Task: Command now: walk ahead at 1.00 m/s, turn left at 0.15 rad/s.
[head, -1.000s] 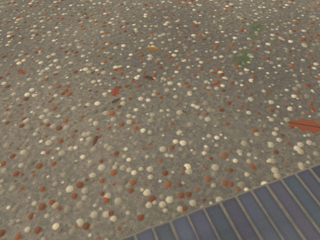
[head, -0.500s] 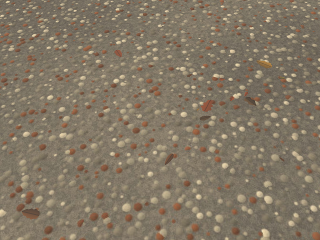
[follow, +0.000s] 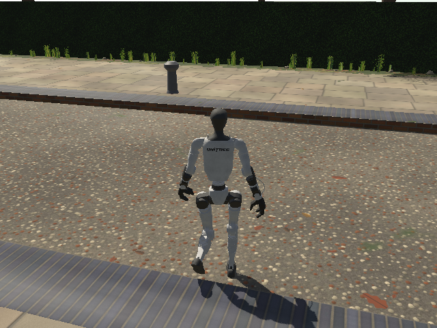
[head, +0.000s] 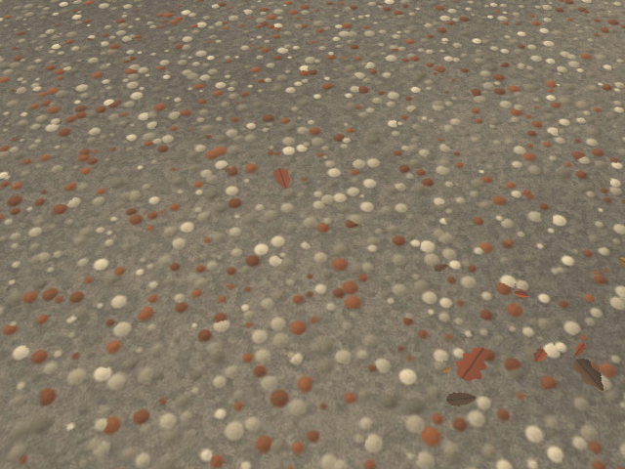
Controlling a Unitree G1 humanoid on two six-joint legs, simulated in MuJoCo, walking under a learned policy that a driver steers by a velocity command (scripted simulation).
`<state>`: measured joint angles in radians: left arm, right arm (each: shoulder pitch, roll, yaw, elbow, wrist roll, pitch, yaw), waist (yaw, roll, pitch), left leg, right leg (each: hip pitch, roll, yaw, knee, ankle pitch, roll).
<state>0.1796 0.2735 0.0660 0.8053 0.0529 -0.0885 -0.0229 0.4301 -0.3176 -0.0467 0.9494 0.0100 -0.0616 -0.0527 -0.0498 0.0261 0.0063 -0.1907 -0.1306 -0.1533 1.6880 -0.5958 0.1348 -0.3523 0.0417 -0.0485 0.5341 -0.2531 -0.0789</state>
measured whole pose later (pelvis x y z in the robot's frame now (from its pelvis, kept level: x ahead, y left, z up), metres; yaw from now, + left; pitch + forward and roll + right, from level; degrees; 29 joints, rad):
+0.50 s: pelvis +0.46 -0.02 +0.01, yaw -11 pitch +0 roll +2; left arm 0.28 0.29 0.07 0.89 0.02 -0.02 -0.03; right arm 0.29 -0.27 -0.05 0.92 -0.02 -0.11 -0.01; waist 0.00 -0.04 0.02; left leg -0.11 -0.02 0.17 0.39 -0.28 0.04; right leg -0.58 -0.08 0.00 1.25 -0.24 -0.11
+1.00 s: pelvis +0.91 -0.20 +0.01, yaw -35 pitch +0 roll -1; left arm 0.44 0.29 0.06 0.90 0.00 -0.07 -0.01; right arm 0.04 -0.23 0.02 0.66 -0.05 -0.07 0.02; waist 0.06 0.00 0.04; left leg -0.72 0.17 -0.05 0.91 -0.11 -0.03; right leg -0.03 0.22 0.06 0.33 -0.28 -0.18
